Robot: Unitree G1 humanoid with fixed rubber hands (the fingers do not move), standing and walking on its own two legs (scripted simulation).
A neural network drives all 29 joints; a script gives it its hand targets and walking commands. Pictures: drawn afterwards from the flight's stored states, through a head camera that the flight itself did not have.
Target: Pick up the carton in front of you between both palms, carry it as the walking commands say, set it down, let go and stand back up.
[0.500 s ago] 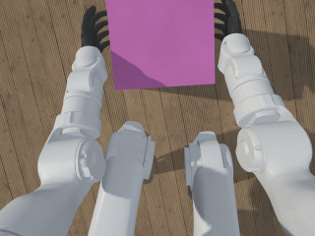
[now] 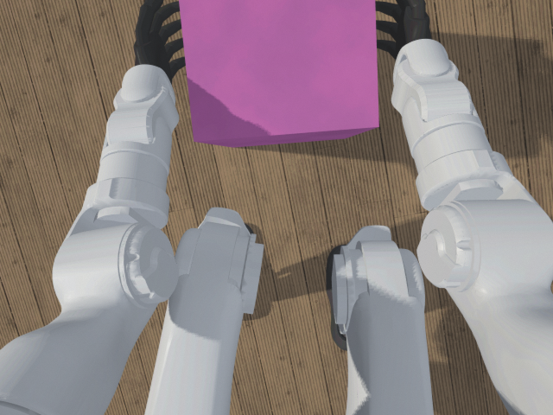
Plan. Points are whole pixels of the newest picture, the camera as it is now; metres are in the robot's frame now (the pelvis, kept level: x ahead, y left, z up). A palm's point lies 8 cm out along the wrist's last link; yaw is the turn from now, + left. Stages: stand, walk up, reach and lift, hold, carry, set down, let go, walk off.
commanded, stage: set down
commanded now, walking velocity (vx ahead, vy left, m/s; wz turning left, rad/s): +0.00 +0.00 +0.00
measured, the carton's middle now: (282, 70) +0.52 +0.05 -0.25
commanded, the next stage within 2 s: let go in 1.60 s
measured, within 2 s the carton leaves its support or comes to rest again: neither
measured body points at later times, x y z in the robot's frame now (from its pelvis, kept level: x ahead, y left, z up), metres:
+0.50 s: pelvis -0.01 +0.00 -0.01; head +0.35 +0.00 +0.26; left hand +0.47 +0.24 -0.20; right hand +0.53 -0.15 -0.20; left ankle +0.12 +0.12 -0.34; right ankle +0.09 -0.11 -0.34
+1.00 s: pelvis +0.00 +0.01 +0.08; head +0.32 +0.02 +0.39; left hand +0.49 +0.25 -0.05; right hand +0.56 -0.14 -0.05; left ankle +0.12 +0.12 -0.34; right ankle +0.09 -0.11 -0.34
